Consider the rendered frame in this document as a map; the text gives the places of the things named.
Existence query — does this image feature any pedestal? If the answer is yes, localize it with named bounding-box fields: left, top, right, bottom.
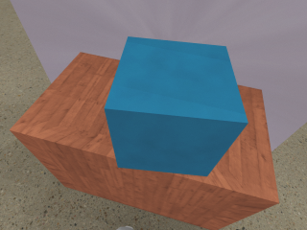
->
left=10, top=52, right=279, bottom=230

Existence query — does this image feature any carton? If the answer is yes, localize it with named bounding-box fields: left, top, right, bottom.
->
left=104, top=36, right=248, bottom=176

